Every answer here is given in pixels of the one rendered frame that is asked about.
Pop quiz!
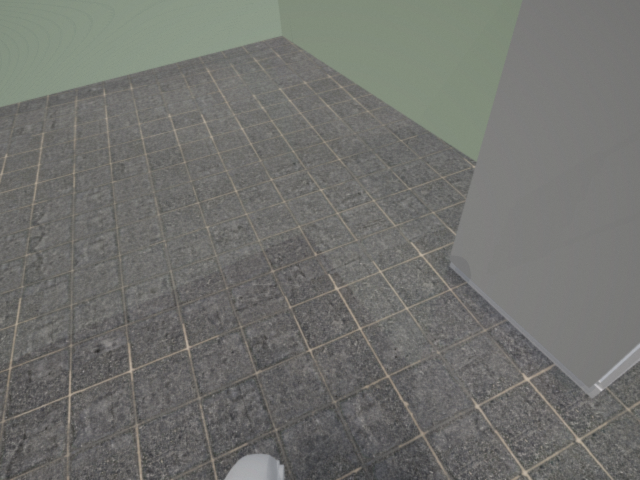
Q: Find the left robot thigh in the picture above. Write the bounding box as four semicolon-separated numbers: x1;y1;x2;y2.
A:
224;454;284;480

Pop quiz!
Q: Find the fridge door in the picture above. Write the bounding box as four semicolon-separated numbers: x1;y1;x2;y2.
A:
449;0;640;388

